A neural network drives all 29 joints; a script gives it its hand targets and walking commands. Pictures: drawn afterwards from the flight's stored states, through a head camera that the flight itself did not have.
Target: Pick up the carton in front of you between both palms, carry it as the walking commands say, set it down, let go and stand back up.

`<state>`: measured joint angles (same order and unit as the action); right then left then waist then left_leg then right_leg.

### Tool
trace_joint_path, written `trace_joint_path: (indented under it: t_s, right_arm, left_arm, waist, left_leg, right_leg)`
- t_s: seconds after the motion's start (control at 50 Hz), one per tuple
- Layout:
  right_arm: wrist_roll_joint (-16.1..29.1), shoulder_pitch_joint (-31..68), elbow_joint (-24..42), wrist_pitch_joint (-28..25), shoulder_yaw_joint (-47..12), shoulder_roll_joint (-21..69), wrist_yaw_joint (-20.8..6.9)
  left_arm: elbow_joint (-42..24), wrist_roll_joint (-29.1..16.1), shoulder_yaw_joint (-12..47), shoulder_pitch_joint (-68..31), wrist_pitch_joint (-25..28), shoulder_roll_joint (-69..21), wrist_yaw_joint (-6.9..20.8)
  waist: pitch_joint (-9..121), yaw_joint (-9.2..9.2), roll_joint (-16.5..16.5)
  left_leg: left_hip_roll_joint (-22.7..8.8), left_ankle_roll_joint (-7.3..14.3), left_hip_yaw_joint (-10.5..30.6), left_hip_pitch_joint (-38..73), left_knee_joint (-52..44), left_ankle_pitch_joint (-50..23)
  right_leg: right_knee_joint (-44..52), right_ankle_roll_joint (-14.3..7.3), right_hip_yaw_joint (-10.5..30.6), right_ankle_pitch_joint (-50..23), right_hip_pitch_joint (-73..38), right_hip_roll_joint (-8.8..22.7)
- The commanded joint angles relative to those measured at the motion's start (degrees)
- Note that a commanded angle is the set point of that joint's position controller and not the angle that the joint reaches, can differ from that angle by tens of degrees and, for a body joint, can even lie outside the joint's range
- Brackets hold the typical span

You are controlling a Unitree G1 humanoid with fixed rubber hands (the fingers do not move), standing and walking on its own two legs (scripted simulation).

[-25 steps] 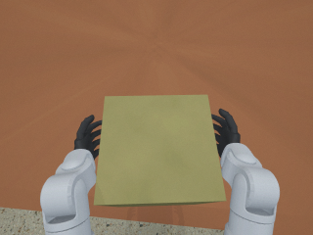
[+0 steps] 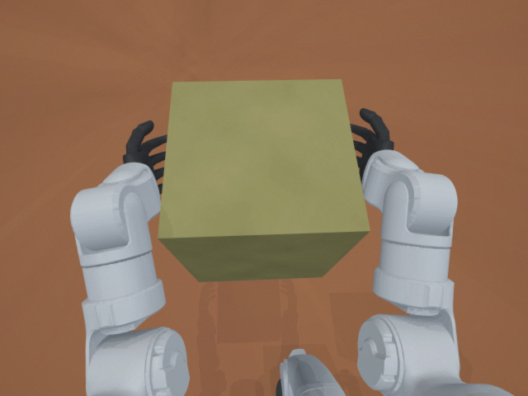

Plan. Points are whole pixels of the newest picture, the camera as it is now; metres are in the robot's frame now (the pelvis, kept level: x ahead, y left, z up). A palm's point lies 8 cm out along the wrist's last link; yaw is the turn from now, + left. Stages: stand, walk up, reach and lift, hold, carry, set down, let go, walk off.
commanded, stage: carry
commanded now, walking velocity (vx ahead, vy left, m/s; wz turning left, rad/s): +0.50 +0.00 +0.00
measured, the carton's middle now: (259, 195) +0.39 -0.04 +0.06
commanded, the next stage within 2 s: none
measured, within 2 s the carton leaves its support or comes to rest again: neither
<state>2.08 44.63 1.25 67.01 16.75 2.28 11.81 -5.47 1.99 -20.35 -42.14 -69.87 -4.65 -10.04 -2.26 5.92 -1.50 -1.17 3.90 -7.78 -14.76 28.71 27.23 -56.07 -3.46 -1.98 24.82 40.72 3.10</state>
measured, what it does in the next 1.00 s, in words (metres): climbs: right foot, then left foot 0.05 m higher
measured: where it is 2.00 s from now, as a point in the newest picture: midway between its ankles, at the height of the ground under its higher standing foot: (268, 123)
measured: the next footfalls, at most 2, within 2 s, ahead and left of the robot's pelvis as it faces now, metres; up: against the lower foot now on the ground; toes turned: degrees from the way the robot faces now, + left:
right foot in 0.04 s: +0.16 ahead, -0.12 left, +0.03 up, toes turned -4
left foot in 0.36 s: +0.47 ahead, +0.01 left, +0.08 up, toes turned +4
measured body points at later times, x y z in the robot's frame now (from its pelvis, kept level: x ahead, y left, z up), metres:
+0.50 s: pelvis +0.39 -0.05 +0.07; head +0.44 -0.05 +0.52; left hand +0.78 +0.07 +0.21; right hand +0.76 -0.23 +0.22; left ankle +0.42 +0.01 -0.65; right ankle +0.26 -0.15 -0.52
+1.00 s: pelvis +0.71 -0.15 +0.14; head +0.78 -0.15 +0.58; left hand +1.07 +0.06 +0.26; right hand +1.13 -0.24 +0.28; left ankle +0.74 -0.01 -0.49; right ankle +0.68 -0.18 -0.60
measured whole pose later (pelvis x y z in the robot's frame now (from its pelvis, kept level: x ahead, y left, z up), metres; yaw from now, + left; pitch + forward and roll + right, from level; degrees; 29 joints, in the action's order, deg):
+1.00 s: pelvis +0.71 -0.15 +0.14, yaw +1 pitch +6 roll +3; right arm -5.7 45.7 3.0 69.3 21.6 6.0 8.2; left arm -3.6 -0.2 -18.2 -40.4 -69.6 -4.0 -10.8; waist -2.0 -9.4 -2.9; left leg -0.7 2.0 -2.3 -45.1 72.8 23.2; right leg -26.9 -6.6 -5.4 26.8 16.7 -1.8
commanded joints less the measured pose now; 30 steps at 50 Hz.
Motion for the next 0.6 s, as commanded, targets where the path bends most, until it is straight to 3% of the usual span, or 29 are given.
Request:
trace_joint_path:
  t_s: [0.0, 0.02, 0.04, 0.06, 0.08, 0.1, 0.14, 0.16, 0.18, 0.2, 0.22, 0.24, 0.26, 0.28, 0.3, 0.32, 0.34, 0.36, 0.38, 0.4, 0.42, 0.44, 0.46, 0.48, 0.5, 0.52, 0.54, 0.56, 0.58]
  right_arm:
    - [16.3, 32.7, 11.0, 0.8, -39.9, 54.7, -8.5]
    - [15.5, 30.8, 14.5, 0.5, -40.4, 52.4, -8.3]
    - [14.5, 29.5, 17.6, 0.7, -39.8, 50.5, -8.2]
    - [13.4, 28.3, 15.8, 0.8, -37.8, 50.3, -7.7]
    - [13.4, 27.6, 20.9, -0.2, -39.6, 50.9, -7.5]
    - [10.8, 25.6, 19.4, -0.5, -36.1, 48.5, -6.8]
    - [5.4, 23.6, 21.8, -1.8, -34.3, 41.2, -4.5]
    - [3.7, 23.6, 22.8, -2.6, -32.5, 36.2, -3.7]
    - [2.2, 25.3, 25.3, -3.1, -32.1, 33.5, -3.4]
    - [-0.2, 22.9, 22.3, -2.6, -32.0, 33.7, -2.9]
    - [-1.1, 19.4, 21.1, -2.3, -30.0, 29.3, -2.3]
    - [-2.5, 17.4, 13.9, -0.3, -30.2, 30.1, -3.0]
    - [-2.3, 19.1, 15.0, -0.2, -28.6, 29.8, -3.7]
    - [-3.3, 16.7, 10.8, 0.7, -28.4, 29.8, -4.2]
    - [-3.0, 15.0, 6.8, 1.9, -28.7, 32.1, -5.1]
    - [-1.7, 13.6, -0.3, 3.7, -26.4, 28.9, -5.6]
    - [1.0, 14.9, 2.1, 4.6, -30.1, 32.5, -6.4]
    - [4.8, 22.7, 7.4, 4.7, -34.3, 37.6, -7.5]
    - [10.5, 26.8, 7.9, 5.5, -37.6, 45.2, -9.0]
    - [14.0, 32.3, 9.3, 5.2, -39.3, 50.2, -10.5]
    - [16.1, 37.8, 10.5, 5.0, -40.7, 52.1, -11.7]
    - [16.5, 38.3, 12.3, 5.0, -41.4, 53.2, -11.9]
    - [18.7, 39.1, 12.0, 5.1, -41.0, 53.0, -12.0]
    - [18.4, 36.3, 6.5, 5.9, -40.9, 53.9, -12.3]
    - [20.1, 35.8, 5.0, 5.7, -41.1, 54.8, -12.4]
    - [20.5, 36.9, 5.7, 5.5, -41.3, 53.0, -12.6]
    - [21.5, 38.6, 4.3, 5.4, -41.5, 54.3, -12.4]
    - [22.7, 38.0, 0.2, 6.0, -40.3, 51.3, -12.3]
    - [22.9, 39.3, -1.9, 5.8, -40.5, 51.6, -11.9]
  left_arm:
    - [-10.2, -12.2, 38.6, -33.5, 3.4, -44.3, 4.2]
    - [-12.5, -14.9, 41.4, -35.5, 3.7, -46.0, 4.3]
    - [-15.3, -14.4, 41.8, -32.8, 4.3, -44.2, 4.1]
    - [-14.6, -13.9, 43.4, -28.2, 4.0, -46.7, 3.8]
    - [-21.8, -16.6, 45.0, -30.8, 4.6, -48.6, 4.5]
    - [-24.1, -20.8, 49.1, -33.2, 4.6, -49.0, 5.2]
    - [-29.8, -24.3, 51.8, -33.5, 5.1, -46.1, 5.9]
    - [-29.9, -27.4, 52.7, -32.6, 4.5, -45.1, 6.6]
    - [-31.0, -30.1, 55.1, -36.0, 4.6, -44.6, 6.9]
    - [-30.7, -31.1, 55.1, -38.2, 4.7, -43.7, 7.2]
    - [-28.5, -32.7, 54.9, -36.6, 4.3, -42.8, 7.7]
    - [-23.4, -31.1, 53.7, -38.0, 3.7, -42.2, 8.5]
    - [-20.0, -31.0, 53.3, -38.1, 2.7, -41.4, 8.8]
    - [-18.8, -28.8, 51.6, -39.7, 2.0, -37.8, 8.9]
    - [-18.1, -28.6, 51.9, -43.6, 1.4, -39.7, 9.0]
    - [-5.6, -25.6, 47.1, -35.7, -0.4, -36.9, 8.4]
    - [1.1, -21.2, 43.4, -28.4, -1.4, -37.6, 7.7]
    - [-6.4, -20.9, 43.4, -32.1, -0.7, -42.8, 7.2]
    - [-10.0, -20.1, 41.6, -36.0, -1.0, -43.8, 7.2]
    - [-8.6, -18.2, 42.0, -37.6, -1.2, -46.1, 7.1]
    - [-7.5, -15.8, 39.5, -37.8, -1.2, -45.5, 6.6]
    - [-6.3, -15.4, 38.3, -36.9, -1.6, -46.6, 6.3]
    - [-3.2, -14.9, 38.0, -34.1, -1.7, -46.8, 5.4]
    - [-3.4, -12.7, 35.0, -34.8, -1.4, -45.1, 4.7]
    - [-3.0, -10.4, 33.6, -33.4, -0.9, -42.1, 3.9]
    - [0.6, -8.0, 32.8, -31.9, -1.2, -41.3, 3.1]
    - [0.8, -5.4, 32.0, -29.9, -1.0, -39.8, 2.7]
    - [8.3, -1.9, 28.9, -25.9, -1.8, -36.0, 2.1]
    - [5.9, -2.2, 27.7, -27.0, -1.8, -35.1, 2.2]
  waist:
    - [43.9, -11.08, -11.8]
    - [45.3, -14.13, -23.1]
    - [41.5, -15.70, -19.2]
    - [35.0, -20.25, -13.4]
    - [34.4, -18.76, -5.1]
    - [36.9, -17.56, -8.1]
    - [36.1, -20.73, -9.7]
    - [39.6, -17.90, -3.3]
    - [38.4, -16.63, -2.1]
    - [37.4, -15.23, -3.7]
    - [39.3, -11.66, -5.0]
    - [39.4, -7.39, -5.6]
    - [40.3, -1.11, -4.9]
    - [43.2, 2.82, -0.8]
    - [39.0, 3.86, 10.0]
    - [45.6, 1.50, 14.4]
    - [42.2, -2.66, 9.8]
    - [35.9, -3.03, 4.4]
    - [32.2, -5.59, 0.6]
    - [28.6, -6.07, 1.4]
    - [25.6, -5.88, 4.3]
    - [24.7, -3.68, 5.8]
    - [25.1, -2.91, 5.3]
    - [23.8, -0.50, 4.0]
    - [25.4, -0.87, 3.1]
    - [25.7, -1.86, 5.9]
    - [27.3, -0.85, 6.1]
    - [25.7, -2.41, 0.8]
    - [24.4, -2.62, 1.9]
  left_leg:
    - [-2.7, -4.1, 3.6, -10.5, 32.0, -12.7]
    - [4.8, -5.7, 5.4, -27.3, 49.2, 4.9]
    - [3.8, -4.2, 5.8, -36.8, 56.7, 5.9]
    - [3.7, -3.5, 5.1, -51.4, 63.2, 15.7]
    - [1.0, -2.3, 5.6, -54.1, 63.9, 13.1]
    - [0.9, -1.9, 5.9, -55.2, 61.6, 12.9]
    - [2.2, -1.5, 4.8, -59.5, 52.5, 21.4]
    - [0.6, -1.5, 5.3, -44.9, 42.7, 11.4]
    - [1.7, -2.6, 3.3, -39.4, 31.4, 8.2]
    - [3.8, -2.2, 0.2, -29.3, 21.2, 3.4]
    - [5.7, -1.1, -0.6, -8.5, 9.3, -10.2]
    - [9.6, -1.1, -6.6, 7.1, 7.0, -20.9]
    - [7.1, -0.4, -5.3, 20.4, 1.7, -28.7]
    - [2.3, 3.1, -0.7, 30.3, 0.1, -33.4]
    - [-8.6, 12.3, 15.7, 38.9, 3.9, -44.6]
    - [-19.8, 17.8, 36.2, 35.6, -1.8, -42.2]
    - [-20.9, 17.7, 42.4, 31.8, -1.4, -28.4]
    - [-20.5, 16.3, 34.8, 28.5, -2.7, -27.8]
    - [-16.0, 12.7, 30.9, 26.3, -2.5, -23.3]
    - [-12.2, 8.7, 26.8, 20.1, -4.6, -23.3]
    - [-10.8, 7.2, 23.5, 17.0, -7.7, -14.8]
    - [-11.1, 7.7, 26.7, 19.5, -8.6, -21.4]
    - [-10.7, 5.6, 26.4, 22.0, -7.5, -29.7]
    - [-10.4, 7.4, 24.3, 24.0, -6.1, -36.2]
    - [-10.8, 5.8, 23.2, 24.7, -5.5, -39.8]
    - [-10.5, 6.2, 21.3, 27.7, -4.3, -44.2]
    - [-11.2, 7.7, 19.8, 28.1, -4.4, -43.3]
    - [-11.2, 7.7, 18.7, 25.5, -6.4, -38.6]
    - [-10.4, 7.8, 14.8, 18.6, -8.0, -32.8]
  right_leg:
    - [23.3, -5.7, 12.9, -36.7, -60.1, 8.6]
    - [25.7, -13.5, 31.9, -55.7, -72.0, 15.5]
    - [25.6, -16.0, 31.4, -58.2, -74.6, 14.6]
    - [25.0, -14.7, 28.0, -64.6, -79.1, 12.6]
    - [22.7, -11.4, 24.9, -66.5, -79.3, 10.4]
    - [22.3, -9.6, 22.0, -69.0, -82.3, 10.0]
    - [20.1, -7.6, 18.2, -79.0, -86.4, 9.7]
    - [23.6, -6.9, 16.1, -67.4, -77.4, 9.3]
    - [25.1, -6.2, 14.5, -60.3, -72.8, 7.8]
    - [25.9, -5.6, 10.5, -63.3, -64.5, 5.7]
    - [25.1, -3.2, 4.1, -69.3, -52.2, 3.3]
    - [19.7, -3.4, -0.7, -69.0, -39.1, 2.4]
    - [12.5, -1.9, -2.2, -67.7, -33.1, 3.4]
    - [-0.2, -0.9, -2.8, -39.8, -24.5, -1.4]
    - [-19.4, 0.3, 0.3, -0.7, -7.4, -8.0]
    - [-33.9, 0.4, 8.0, 7.3, -5.6, -9.5]
    - [-39.2, -0.7, 11.9, 5.0, -3.6, -6.2]
    - [-37.8, -0.9, 8.8, 2.9, 4.5, -3.7]
    - [-31.4, 0.2, 8.1, 2.3, 3.4, -0.7]
    - [-24.5, 0.3, 6.9, -1.9, 2.2, -0.8]
    - [-21.8, 0.8, 4.7, 1.0, 2.0, -1.9]
    - [-19.6, 1.3, 2.5, -0.9, 4.1, -3.1]
    - [-15.8, 0.9, 1.7, -2.6, 5.2, -4.0]
    - [-15.8, 1.0, -0.1, -0.9, 7.8, -4.7]
    - [-13.9, 0.7, 0.2, -2.5, 7.0, -3.7]
    - [-10.6, 1.7, -0.9, -2.4, 7.9, -3.6]
    - [-9.7, 1.5, -1.9, 1.6, 8.2, -3.4]
    - [-6.9, 1.7, -2.2, 0.6, 7.6, -2.6]
    - [1.9, 2.0, -3.1, 0.1, 1.5, -2.8]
